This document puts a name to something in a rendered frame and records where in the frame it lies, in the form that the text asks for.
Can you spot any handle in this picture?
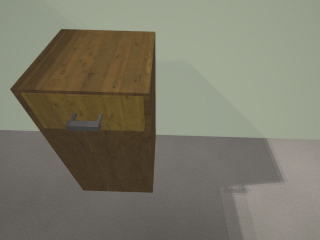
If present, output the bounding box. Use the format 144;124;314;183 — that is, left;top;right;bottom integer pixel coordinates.
65;113;103;132

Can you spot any cabinet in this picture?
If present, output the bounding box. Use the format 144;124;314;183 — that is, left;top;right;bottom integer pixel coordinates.
10;29;156;193

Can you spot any drawer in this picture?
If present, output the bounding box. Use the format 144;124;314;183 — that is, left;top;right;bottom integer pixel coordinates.
21;92;145;131

